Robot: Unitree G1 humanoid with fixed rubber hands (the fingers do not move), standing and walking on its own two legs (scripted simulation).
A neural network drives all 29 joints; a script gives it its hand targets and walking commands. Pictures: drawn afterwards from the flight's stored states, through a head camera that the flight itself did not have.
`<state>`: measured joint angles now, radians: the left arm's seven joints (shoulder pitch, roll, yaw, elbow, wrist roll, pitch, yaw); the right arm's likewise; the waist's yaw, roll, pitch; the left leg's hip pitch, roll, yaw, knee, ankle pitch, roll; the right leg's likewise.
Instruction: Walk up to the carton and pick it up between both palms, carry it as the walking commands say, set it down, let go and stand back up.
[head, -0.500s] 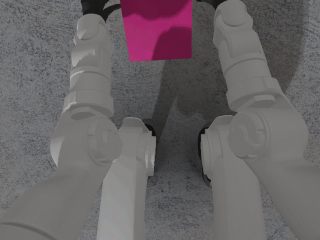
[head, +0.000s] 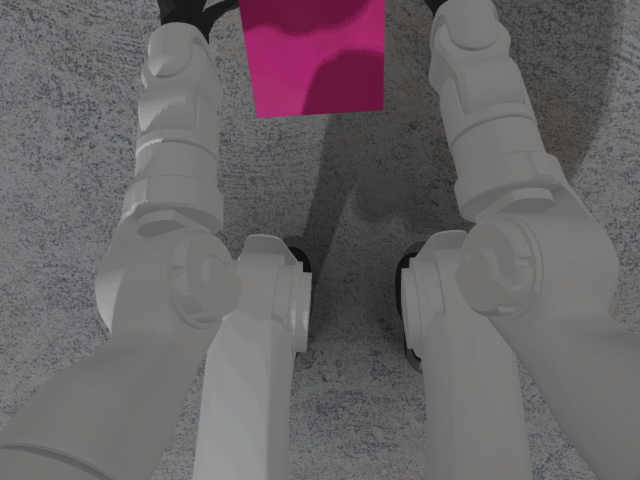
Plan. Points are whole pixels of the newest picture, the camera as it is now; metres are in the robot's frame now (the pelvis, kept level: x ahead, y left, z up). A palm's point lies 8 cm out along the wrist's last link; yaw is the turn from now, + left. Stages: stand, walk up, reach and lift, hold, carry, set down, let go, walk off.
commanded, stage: set down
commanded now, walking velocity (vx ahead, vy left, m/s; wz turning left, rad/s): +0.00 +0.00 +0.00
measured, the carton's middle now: (317, 20) +0.55 +0.03 -0.27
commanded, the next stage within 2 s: none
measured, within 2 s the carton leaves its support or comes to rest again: rests again in 0.72 s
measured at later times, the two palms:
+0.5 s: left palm (189, 28) +0.53 +0.15 -0.16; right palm (446, 25) +0.52 -0.10 -0.18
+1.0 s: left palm (191, 55) +0.50 +0.15 -0.16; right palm (495, 17) +0.52 -0.14 -0.16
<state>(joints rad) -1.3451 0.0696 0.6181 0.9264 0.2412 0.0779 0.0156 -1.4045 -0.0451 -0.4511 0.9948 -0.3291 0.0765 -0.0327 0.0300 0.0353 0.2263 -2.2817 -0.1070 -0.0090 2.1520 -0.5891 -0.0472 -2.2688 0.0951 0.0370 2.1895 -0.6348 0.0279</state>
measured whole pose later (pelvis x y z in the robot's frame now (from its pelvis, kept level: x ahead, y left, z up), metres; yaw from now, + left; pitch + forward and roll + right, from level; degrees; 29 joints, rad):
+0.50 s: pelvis +0.00 +0.00 +0.00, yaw +0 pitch +40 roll +1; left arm -1.36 0.11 0.55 1.03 0.18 0.02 0.03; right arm -1.38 -0.10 -0.37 1.11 -0.26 0.04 -0.04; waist 0.04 0.03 0.24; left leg -2.28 -0.10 -0.01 2.16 -0.60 -0.05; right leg -2.26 0.10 0.03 2.20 -0.64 0.03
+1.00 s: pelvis -0.02 +0.00 +0.00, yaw -1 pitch +37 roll +1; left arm -1.30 0.20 0.20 1.03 -0.13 0.01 0.15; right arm -1.36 -0.26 -0.07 1.09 0.12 0.02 -0.13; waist 0.03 0.01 0.29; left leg -2.25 -0.10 -0.01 2.15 -0.55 -0.05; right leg -2.24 0.11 0.04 2.18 -0.59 0.04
